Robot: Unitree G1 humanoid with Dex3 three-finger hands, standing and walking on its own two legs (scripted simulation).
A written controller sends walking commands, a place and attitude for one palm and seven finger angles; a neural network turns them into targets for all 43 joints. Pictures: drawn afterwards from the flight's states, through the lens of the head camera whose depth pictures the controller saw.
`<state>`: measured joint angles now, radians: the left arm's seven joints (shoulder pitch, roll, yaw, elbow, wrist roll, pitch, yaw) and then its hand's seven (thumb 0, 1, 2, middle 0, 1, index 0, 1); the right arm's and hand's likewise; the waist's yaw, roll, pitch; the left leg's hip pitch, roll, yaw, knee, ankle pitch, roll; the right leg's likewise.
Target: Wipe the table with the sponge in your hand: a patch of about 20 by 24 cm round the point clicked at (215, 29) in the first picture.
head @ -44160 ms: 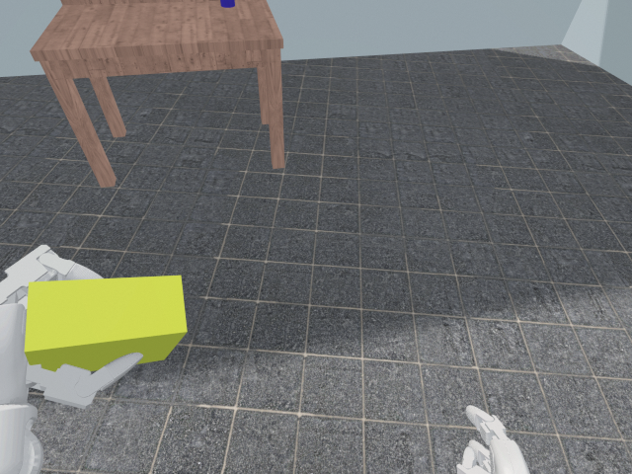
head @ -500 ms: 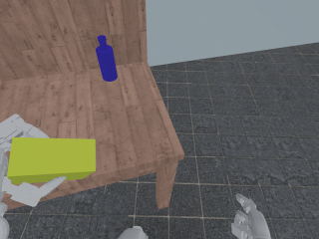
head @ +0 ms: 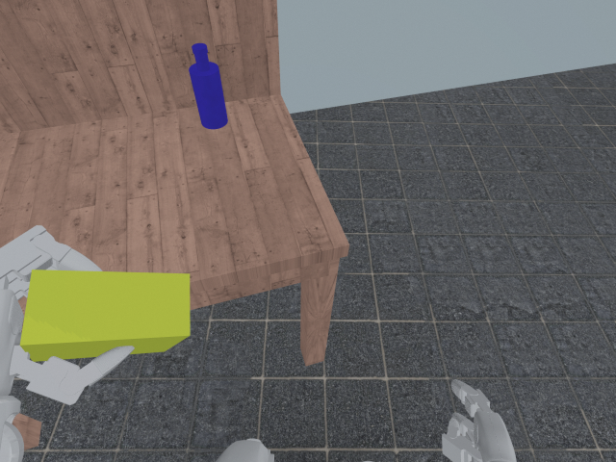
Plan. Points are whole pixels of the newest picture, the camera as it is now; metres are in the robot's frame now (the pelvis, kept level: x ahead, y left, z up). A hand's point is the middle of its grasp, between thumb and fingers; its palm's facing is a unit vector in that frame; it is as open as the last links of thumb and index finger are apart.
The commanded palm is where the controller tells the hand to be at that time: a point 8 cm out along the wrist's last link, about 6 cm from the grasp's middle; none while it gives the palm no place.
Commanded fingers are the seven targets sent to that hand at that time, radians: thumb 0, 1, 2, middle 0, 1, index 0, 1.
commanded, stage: stop stepping back and stand still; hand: left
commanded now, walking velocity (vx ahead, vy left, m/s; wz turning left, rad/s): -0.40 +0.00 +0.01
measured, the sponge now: (133, 317) +0.23 +0.19 +0.14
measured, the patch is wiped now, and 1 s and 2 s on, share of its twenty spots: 1.00 1.00 1.00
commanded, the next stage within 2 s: stand and wait in 1.50 s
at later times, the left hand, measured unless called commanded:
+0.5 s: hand out of the picture +0.08 +0.24 +0.16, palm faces +0.36 -0.87 -0.33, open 9.8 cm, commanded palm +0.02 +0.29 +0.19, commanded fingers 0.00 0.10 1.30 -1.20 -1.60 -1.20 -1.60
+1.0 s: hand out of the picture +0.06 +0.23 +0.17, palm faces +0.38 -0.84 -0.39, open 9.8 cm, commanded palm +0.00 +0.28 +0.19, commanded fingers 0.00 0.10 1.30 -1.20 -1.60 -1.20 -1.60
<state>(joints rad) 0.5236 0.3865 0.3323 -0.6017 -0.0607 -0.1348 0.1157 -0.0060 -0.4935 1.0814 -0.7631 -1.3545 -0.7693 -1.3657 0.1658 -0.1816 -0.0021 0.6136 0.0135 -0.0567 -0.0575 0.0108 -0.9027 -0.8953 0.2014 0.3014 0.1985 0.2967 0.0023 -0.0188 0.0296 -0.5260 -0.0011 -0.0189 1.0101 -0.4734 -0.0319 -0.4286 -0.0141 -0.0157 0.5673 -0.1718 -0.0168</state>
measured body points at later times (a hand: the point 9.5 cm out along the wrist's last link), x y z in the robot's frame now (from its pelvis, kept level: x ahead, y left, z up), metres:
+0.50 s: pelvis -0.13 +0.01 -0.01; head -0.15 +0.02 +0.44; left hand +0.05 +0.29 +0.18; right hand +0.01 -0.23 -0.09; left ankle -0.13 +0.13 -0.71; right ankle -0.08 -0.10 -0.73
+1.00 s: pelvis -0.15 -0.01 +0.00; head -0.15 -0.01 +0.45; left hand +0.03 +0.27 +0.19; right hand +0.01 -0.26 -0.08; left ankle -0.12 +0.12 -0.73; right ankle -0.11 -0.11 -0.73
